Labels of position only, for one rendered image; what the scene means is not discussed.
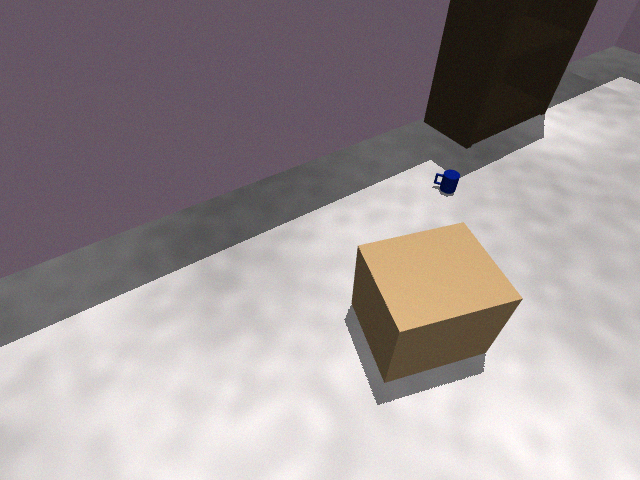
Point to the bookshelf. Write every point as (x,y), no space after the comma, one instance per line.
(500,63)

